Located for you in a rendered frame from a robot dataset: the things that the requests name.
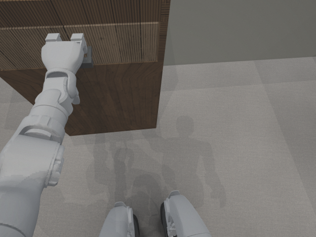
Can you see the robot thigh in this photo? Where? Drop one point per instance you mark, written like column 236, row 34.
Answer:
column 187, row 221
column 118, row 222

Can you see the right robot thigh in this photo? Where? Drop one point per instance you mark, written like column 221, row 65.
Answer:
column 187, row 221

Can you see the left robot thigh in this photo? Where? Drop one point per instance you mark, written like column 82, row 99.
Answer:
column 118, row 222

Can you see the cabinet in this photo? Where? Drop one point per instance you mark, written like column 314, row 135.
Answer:
column 113, row 97

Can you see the robot left forearm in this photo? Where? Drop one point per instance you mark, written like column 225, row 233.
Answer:
column 49, row 114

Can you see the drawer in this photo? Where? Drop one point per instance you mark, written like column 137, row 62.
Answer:
column 20, row 47

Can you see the robot left upper arm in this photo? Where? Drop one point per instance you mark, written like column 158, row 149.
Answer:
column 30, row 165

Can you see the handle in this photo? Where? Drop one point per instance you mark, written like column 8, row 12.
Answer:
column 87, row 61

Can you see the robot left hand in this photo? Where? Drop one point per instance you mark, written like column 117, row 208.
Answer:
column 64, row 54

